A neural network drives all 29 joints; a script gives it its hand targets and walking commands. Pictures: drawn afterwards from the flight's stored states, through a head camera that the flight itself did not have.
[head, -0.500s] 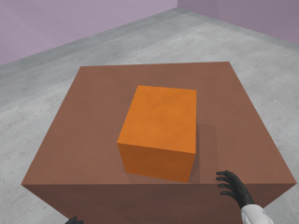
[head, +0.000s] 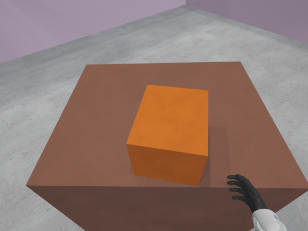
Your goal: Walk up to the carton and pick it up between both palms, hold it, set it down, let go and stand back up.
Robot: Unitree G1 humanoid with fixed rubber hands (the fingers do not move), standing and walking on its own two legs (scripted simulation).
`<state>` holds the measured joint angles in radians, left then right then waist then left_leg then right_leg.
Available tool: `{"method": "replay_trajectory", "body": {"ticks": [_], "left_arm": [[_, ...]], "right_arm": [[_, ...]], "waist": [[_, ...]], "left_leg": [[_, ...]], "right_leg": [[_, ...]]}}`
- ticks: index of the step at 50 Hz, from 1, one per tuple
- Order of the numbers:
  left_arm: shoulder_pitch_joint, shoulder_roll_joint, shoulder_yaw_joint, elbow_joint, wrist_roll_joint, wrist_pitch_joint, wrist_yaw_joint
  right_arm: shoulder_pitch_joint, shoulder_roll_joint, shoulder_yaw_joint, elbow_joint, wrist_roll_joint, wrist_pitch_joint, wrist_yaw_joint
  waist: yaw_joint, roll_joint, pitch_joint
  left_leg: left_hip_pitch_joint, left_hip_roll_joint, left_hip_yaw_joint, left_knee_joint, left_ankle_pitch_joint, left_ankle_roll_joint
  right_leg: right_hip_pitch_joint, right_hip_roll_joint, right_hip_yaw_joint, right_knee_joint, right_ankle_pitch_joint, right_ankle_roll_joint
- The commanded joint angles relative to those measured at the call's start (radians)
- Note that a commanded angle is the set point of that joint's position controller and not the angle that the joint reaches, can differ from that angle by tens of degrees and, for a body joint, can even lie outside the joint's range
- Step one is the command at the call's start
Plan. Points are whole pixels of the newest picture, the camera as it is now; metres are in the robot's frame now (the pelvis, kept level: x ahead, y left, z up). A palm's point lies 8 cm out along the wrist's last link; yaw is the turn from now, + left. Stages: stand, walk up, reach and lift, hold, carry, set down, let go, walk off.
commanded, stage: stand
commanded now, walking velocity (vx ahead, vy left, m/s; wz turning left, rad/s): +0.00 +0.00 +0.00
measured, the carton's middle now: (171, 132) +0.42 -0.02 -0.02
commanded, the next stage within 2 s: none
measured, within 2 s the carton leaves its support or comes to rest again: neither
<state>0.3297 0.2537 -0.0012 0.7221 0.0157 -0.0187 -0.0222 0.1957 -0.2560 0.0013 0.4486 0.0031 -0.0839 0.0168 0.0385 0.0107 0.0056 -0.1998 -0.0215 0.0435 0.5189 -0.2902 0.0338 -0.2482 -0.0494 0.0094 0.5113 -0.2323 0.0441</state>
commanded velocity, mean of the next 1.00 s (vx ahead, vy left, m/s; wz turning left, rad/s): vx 0.00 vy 0.00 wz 0.00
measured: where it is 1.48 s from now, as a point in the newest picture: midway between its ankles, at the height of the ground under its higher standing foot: outside the picture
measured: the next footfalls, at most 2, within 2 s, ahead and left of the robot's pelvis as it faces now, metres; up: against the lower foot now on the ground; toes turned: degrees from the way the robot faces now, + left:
none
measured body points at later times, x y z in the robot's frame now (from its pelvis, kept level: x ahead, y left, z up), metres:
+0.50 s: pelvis +0.00 -0.02 +0.00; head -0.01 -0.03 +0.45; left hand +0.10 +0.24 -0.10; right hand +0.21 -0.23 -0.04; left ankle +0.00 +0.09 -0.74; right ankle +0.03 -0.15 -0.74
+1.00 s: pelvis -0.01 -0.02 +0.00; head -0.01 -0.03 +0.45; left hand +0.08 +0.24 -0.11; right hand +0.17 -0.26 -0.08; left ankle +0.00 +0.09 -0.74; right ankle +0.03 -0.15 -0.74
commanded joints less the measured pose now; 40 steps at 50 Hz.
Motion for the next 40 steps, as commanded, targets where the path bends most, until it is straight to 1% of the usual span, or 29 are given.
{"method": "replay_trajectory", "body": {"ticks": [1, 2, 3, 4, 6, 7, 8, 9, 10, 13, 14, 15, 17, 18, 19, 20, 21, 22, 23, 26, 27, 29, 33, 35, 36, 37, 38, 39, 40], "left_arm": [[-0.016, 0.132, 0.040, -0.088, -0.002, -0.023, 0.004], [-0.029, 0.135, 0.040, -0.091, -0.002, -0.022, 0.003], [-0.027, 0.130, 0.038, -0.089, 0.000, -0.021, 0.004], [-0.026, 0.133, 0.041, -0.087, 0.002, -0.020, 0.003], [-0.024, 0.130, 0.041, -0.079, -0.002, -0.019, 0.003], [-0.029, 0.133, 0.038, -0.080, -0.005, -0.019, 0.004], [-0.028, 0.135, 0.041, -0.083, -0.004, -0.019, 0.005], [-0.043, 0.133, 0.041, -0.079, -0.003, -0.019, 0.005], [-0.049, 0.134, 0.044, -0.085, -0.002, -0.019, 0.004], [-0.046, 0.138, 0.044, -0.084, -0.006, -0.017, -0.002], [-0.053, 0.137, 0.042, -0.088, -0.007, -0.017, -0.001], [-0.051, 0.136, 0.044, -0.084, -0.006, -0.016, 0.000], [-0.048, 0.139, 0.041, -0.086, -0.005, -0.018, -0.001], [-0.057, 0.152, 0.042, -0.088, -0.005, -0.018, -0.001], [-0.064, 0.148, 0.044, -0.093, -0.006, -0.017, 0.000], [-0.065, 0.143, 0.038, -0.093, -0.006, -0.017, 0.001], [-0.065, 0.142, 0.039, -0.094, -0.009, -0.015, 0.000], [-0.071, 0.138, 0.040, -0.099, -0.008, -0.014, 0.000], [-0.060, 0.143, 0.043, -0.096, -0.006, -0.013, 0.000], [-0.066, 0.141, 0.047, -0.098, -0.007, -0.011, -0.002], [-0.055, 0.147, 0.046, -0.097, -0.007, -0.012, -0.002], [-0.067, 0.144, 0.047, -0.105, -0.005, -0.013, -0.003], [-0.057, 0.137, 0.048, -0.099, -0.007, -0.014, -0.004], [-0.060, 0.141, 0.047, -0.099, -0.009, -0.012, -0.004], [-0.055, 0.140, 0.051, -0.102, -0.008, -0.012, -0.004], [-0.057, 0.146, 0.051, -0.101, -0.009, -0.013, -0.004], [-0.058, 0.139, 0.053, -0.106, -0.007, -0.012, -0.004], [-0.053, 0.140, 0.054, -0.097, -0.007, -0.012, -0.004], [-0.051, 0.146, 0.055, -0.099, -0.005, -0.013, -0.005]], "right_arm": [[0.063, -0.148, -0.063, 0.002, -0.014, 0.045, -0.019], [0.062, -0.145, -0.058, 0.008, -0.011, 0.046, -0.019], [0.071, -0.151, -0.060, 0.011, -0.011, 0.044, -0.019], [0.073, -0.149, -0.055, 0.015, -0.009, 0.045, -0.020], [0.073, -0.147, -0.057, 0.004, -0.011, 0.045, -0.022], [0.074, -0.146, -0.057, 0.003, -0.012, 0.046, -0.023], [0.074, -0.147, -0.056, 0.004, -0.013, 0.048, -0.022], [0.074, -0.146, -0.057, 0.001, -0.012, 0.047, -0.022], [0.081, -0.147, -0.061, 0.003, -0.013, 0.047, -0.023], [0.074, -0.140, -0.056, 0.000, -0.014, 0.046, -0.023], [0.078, -0.141, -0.056, 0.004, -0.013, 0.046, -0.022], [0.077, -0.146, -0.055, 0.002, -0.013, 0.046, -0.022], [0.080, -0.148, -0.053, -0.003, -0.013, 0.045, -0.023], [0.080, -0.143, -0.051, -0.003, -0.012, 0.046, -0.023], [0.077, -0.138, -0.046, -0.001, -0.014, 0.044, -0.023], [0.077, -0.145, -0.050, 0.002, -0.012, 0.044, -0.025], [0.083, -0.146, -0.051, 0.005, -0.013, 0.046, -0.024], [0.078, -0.147, -0.051, 0.003, -0.014, 0.047, -0.024], [0.080, -0.143, -0.051, 0.005, -0.015, 0.046, -0.023], [0.067, -0.142, -0.050, 0.009, -0.013, 0.049, -0.025], [0.071, -0.138, -0.051, 0.010, -0.012, 0.050, -0.025], [0.076, -0.145, -0.052, 0.014, -0.009, 0.050, -0.027], [0.067, -0.140, -0.051, 0.021, -0.012, 0.047, -0.024], [0.070, -0.143, -0.046, 0.027, -0.011, 0.049, -0.025], [0.066, -0.138, -0.048, 0.025, -0.011, 0.050, -0.026], [0.068, -0.136, -0.046, 0.025, -0.010, 0.050, -0.027], [0.077, -0.138, -0.046, 0.027, -0.011, 0.051, -0.028], [0.071, -0.137, -0.044, 0.035, -0.014, 0.050, -0.028], [0.065, -0.142, -0.049, 0.025, -0.012, 0.049, -0.027]], "waist": [[-0.028, 0.050, 0.007], [-0.029, 0.056, 0.025], [-0.029, 0.082, 0.010], [-0.026, 0.084, 0.014], [-0.027, 0.066, 0.018], [-0.027, 0.041, 0.023], [-0.021, 0.038, 0.025], [-0.031, 0.021, 0.030], [-0.031, 0.026, 0.047], [-0.024, 0.041, 0.023], [-0.032, 0.029, 0.040], [-0.029, 0.033, 0.040], [-0.027, 0.061, 0.025], [-0.033, 0.047, 0.014], [-0.029, 0.017, 0.011], [-0.026, 0.030, 0.005], [-0.034, 0.005, 0.015], [-0.035, -0.004, 0.027], [-0.034, 0.009, 0.005], [-0.028, 0.068, 0.060], [-0.030, 0.042, 0.047], [-0.035, 0.023, 0.042], [-0.034, 0.021, 0.035], [-0.033, 0.044, 0.048], [-0.031, 0.019, 0.031], [-0.034, 0.019, 0.040], [-0.035, 0.035, 0.052], [-0.027, 0.029, 0.062], [-0.035, 0.040, 0.039]], "left_leg": [[-0.017, 0.123, -0.136, -0.132, 0.092, -0.005], [-0.031, 0.125, -0.133, -0.137, 0.108, -0.008], [-0.035, 0.127, -0.135, -0.139, 0.123, -0.013], [-0.030, 0.130, -0.137, -0.144, 0.139, -0.017], [-0.019, 0.130, -0.140, -0.139, 0.137, -0.007], [-0.025, 0.131, -0.142, -0.137, 0.145, -0.007], [-0.024, 0.124, -0.142, -0.137, 0.125, -0.005], [-0.039, 0.121, -0.140, -0.133, 0.122, -0.006], [-0.043, 0.117, -0.132, -0.133, 0.122, -0.012], [-0.031, 0.121, -0.126, -0.137, 0.097, -0.002], [-0.037, 0.124, -0.133, -0.132, 0.124, -0.005], [-0.029, 0.127, -0.135, -0.130, 0.128, -0.005], [-0.017, 0.128, -0.131, -0.118, 0.155, 0.005], [-0.021, 0.119, -0.122, -0.117, 0.132, 0.003], [-0.026, 0.120, -0.128, -0.116, 0.133, 0.007], [-0.021, 0.124, -0.126, -0.118, 0.133, 0.003], [-0.023, 0.122, -0.124, -0.119, 0.100, 0.003], [-0.026, 0.118, -0.123, -0.114, 0.116, 0.003], [-0.012, 0.114, -0.121, -0.113, 0.099, 0.002], [-0.050, 0.115, -0.118, -0.129, 0.063, 0.002], [-0.040, 0.114, -0.121, -0.121, 0.068, 0.006], [-0.053, 0.117, -0.128, -0.121, 0.049, 0.006], [-0.037, 0.118, -0.122, -0.122, 0.028, 0.008], [-0.047, 0.118, -0.122, -0.128, 0.016, 0.004], [-0.030, 0.119, -0.123, -0.122, 0.015, 0.004], [-0.037, 0.119, -0.120, -0.117, 0.011, 0.004], [-0.055, 0.116, -0.118, -0.126, -0.002, 0.004], [-0.056, 0.120, -0.118, -0.130, -0.019, 0.005], [-0.055, 0.124, -0.123, -0.129, -0.007, 0.005]], "right_leg": [[-0.010, -0.051, 0.069, -0.052, 0.092, -0.048], [-0.007, -0.049, 0.072, -0.046, 0.102, -0.048], [0.014, -0.051, 0.068, -0.044, 0.105, -0.048], [0.010, -0.050, 0.068, -0.037, 0.101, -0.046], [0.001, -0.049, 0.072, -0.050, 0.103, -0.048], [0.008, -0.052, 0.073, -0.054, 0.111, -0.050], [0.007, -0.054, 0.076, -0.056, 0.110, -0.049], [0.018, -0.047, 0.074, -0.056, 0.112, -0.048], [0.012, -0.050, 0.071, -0.052, 0.126, -0.051], [0.017, -0.051, 0.077, -0.048, 0.110, -0.055], [0.006, -0.052, 0.073, -0.049, 0.122, -0.056], [-0.005, -0.053, 0.077, -0.053, 0.106, -0.057], [0.002, -0.051, 0.074, -0.057, 0.130, -0.058], [0.016, -0.053, 0.073, -0.057, 0.130, -0.058], [0.023, -0.051, 0.077, -0.054, 0.145, -0.059], [0.015, -0.053, 0.079, -0.053, 0.154, -0.059], [0.013, -0.050, 0.082, -0.057, 0.129, -0.061], [0.017, -0.050, 0.084, -0.060, 0.143, -0.061], [0.023, -0.053, 0.090, -0.063, 0.124, -0.063], [0.003, -0.046, 0.097, -0.065, 0.102, -0.063], [0.001, -0.043, 0.092, -0.068, 0.101, -0.060], [0.002, -0.040, 0.086, -0.074, 0.085, -0.061], [-0.004, -0.044, 0.094, -0.072, 0.085, -0.065], [-0.013, -0.041, 0.093, -0.082, 0.068, -0.068], [-0.010, -0.041, 0.095, -0.082, 0.062, -0.067], [-0.019, -0.042, 0.096, -0.085, 0.055, -0.066], [-0.022, -0.044, 0.098, -0.081, 0.056, -0.066], [-0.022, -0.043, 0.103, -0.084, 0.051, -0.066], [-0.018, -0.042, 0.098, -0.075, 0.064, -0.065]]}}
